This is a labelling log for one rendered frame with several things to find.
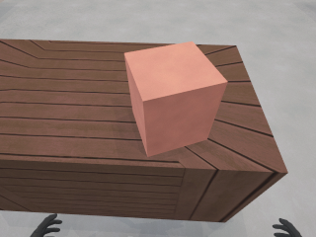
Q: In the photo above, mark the left robot hand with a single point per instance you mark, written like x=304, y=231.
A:
x=42, y=228

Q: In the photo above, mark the pedestal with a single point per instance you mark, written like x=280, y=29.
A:
x=70, y=144

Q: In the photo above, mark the right robot hand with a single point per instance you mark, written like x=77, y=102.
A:
x=286, y=226

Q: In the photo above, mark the carton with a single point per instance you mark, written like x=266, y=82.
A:
x=175, y=94

